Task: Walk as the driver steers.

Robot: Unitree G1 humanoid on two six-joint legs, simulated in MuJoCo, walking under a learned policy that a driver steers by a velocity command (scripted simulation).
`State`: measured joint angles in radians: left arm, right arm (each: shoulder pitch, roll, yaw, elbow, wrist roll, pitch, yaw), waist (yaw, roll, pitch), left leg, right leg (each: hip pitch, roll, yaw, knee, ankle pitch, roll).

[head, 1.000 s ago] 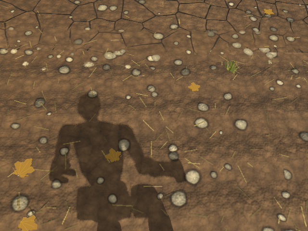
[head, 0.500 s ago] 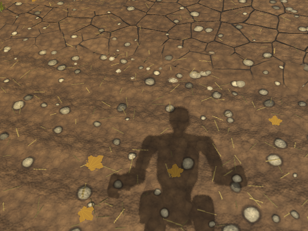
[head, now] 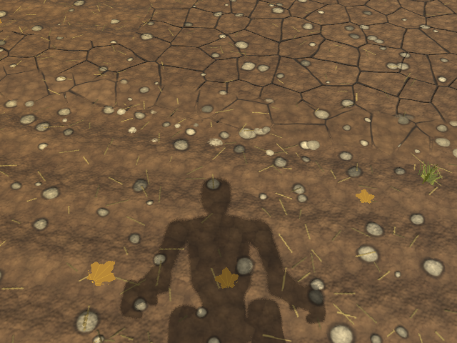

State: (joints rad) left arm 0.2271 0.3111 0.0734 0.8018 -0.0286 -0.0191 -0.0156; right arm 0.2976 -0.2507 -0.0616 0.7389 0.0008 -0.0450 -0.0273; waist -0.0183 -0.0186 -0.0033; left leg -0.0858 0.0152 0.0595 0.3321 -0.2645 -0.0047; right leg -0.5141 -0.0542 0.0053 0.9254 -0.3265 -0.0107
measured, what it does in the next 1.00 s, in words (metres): walks ahead, turning right: right foot, then left foot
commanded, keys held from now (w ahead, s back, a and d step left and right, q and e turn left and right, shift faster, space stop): w+e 0.52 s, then w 0.10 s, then w+q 0.38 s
